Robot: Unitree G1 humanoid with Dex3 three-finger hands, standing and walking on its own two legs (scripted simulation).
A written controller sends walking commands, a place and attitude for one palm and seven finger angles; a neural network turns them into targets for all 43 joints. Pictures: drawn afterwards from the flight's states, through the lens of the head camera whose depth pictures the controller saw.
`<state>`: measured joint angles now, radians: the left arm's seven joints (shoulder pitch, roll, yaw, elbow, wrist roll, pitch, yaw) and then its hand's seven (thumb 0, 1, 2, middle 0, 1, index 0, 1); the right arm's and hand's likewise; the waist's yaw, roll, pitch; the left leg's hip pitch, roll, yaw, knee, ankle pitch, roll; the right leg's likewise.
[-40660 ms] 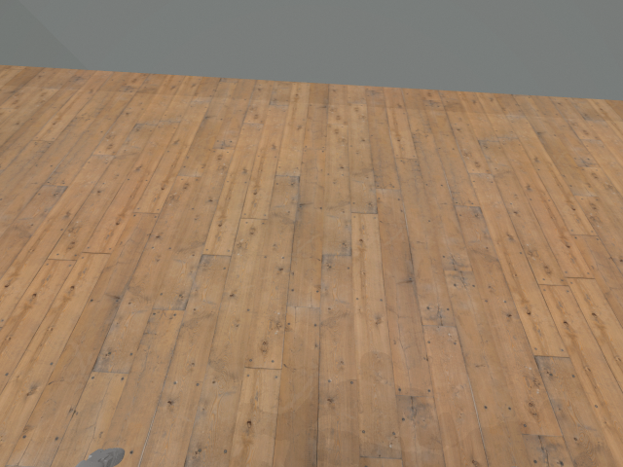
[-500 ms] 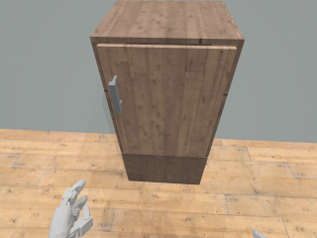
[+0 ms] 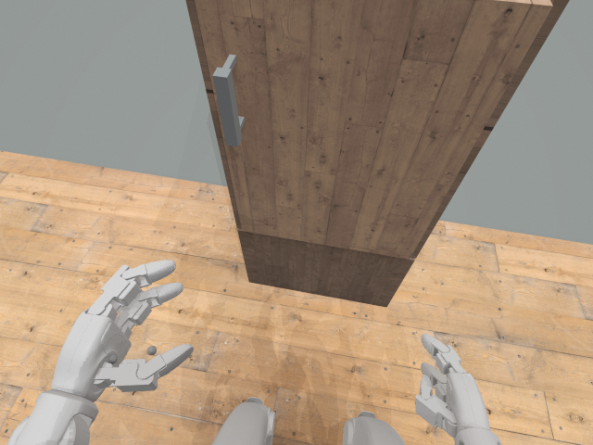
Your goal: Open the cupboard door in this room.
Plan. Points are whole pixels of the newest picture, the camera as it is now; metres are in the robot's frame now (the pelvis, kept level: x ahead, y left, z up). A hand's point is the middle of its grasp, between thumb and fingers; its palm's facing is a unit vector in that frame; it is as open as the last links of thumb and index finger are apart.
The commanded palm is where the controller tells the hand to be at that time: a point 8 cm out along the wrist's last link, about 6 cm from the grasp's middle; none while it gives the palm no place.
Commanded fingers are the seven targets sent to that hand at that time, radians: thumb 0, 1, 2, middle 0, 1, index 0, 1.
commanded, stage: raise the hand with hooked fingers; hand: left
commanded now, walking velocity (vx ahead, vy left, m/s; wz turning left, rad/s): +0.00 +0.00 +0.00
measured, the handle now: (232, 102) +0.58 +0.16 +0.11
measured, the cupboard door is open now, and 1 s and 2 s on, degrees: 0 0 0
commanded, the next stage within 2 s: move the hooked fingers beside the handle in 1.38 s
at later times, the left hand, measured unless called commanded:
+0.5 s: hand (110, 290) +0.26 +0.24 +0.09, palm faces -0.06 -1.00 -0.07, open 13.3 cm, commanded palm +0.24 +0.30 +0.10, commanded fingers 0.00 -0.50 0.30 -0.30 -1.20 -0.30 -1.20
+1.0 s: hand (74, 236) +0.31 +0.29 +0.12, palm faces -0.07 -1.00 -0.03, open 14.0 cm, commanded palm +0.28 +0.33 +0.12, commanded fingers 0.00 -0.50 0.30 -0.30 -1.20 -0.30 -1.20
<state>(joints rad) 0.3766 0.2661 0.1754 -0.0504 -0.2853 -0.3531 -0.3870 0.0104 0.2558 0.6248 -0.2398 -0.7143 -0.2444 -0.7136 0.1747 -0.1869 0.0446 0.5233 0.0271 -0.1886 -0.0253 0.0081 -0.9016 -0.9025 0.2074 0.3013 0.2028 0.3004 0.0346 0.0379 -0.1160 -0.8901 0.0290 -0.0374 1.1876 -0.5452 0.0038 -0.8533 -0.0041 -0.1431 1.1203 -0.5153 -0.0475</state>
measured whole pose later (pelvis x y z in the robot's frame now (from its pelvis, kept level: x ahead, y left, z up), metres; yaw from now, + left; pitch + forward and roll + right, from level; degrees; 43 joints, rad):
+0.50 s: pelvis +0.01 +0.01 +0.03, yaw -1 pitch +12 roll -2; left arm 0.24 0.35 0.31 0.13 -0.35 -0.33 -0.43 0.00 -0.33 0.38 -0.28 -1.09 -0.29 -1.09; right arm 0.26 -0.28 0.01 0.51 0.04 -0.22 -0.05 0.01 -0.90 -0.90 0.20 0.30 0.20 0.30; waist -0.02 0.01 -0.11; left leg -0.72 0.02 0.01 1.00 -0.49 0.02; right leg -0.70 0.00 -0.10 0.94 -0.45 -0.02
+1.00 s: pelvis +0.01 +0.02 +0.05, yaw -1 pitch +10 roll -2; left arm -0.06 0.47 0.43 0.44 -0.37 -0.24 -0.58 -0.01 -0.50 0.30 -0.29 -1.20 -0.30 -1.20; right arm 0.30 -0.29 0.05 0.54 0.05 -0.19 -0.06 0.01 -0.90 -0.90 0.21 0.30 0.20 0.30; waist -0.01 0.01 -0.08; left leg -0.64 0.02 0.02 0.90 -0.44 0.04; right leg -0.62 0.00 -0.09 0.84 -0.39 -0.01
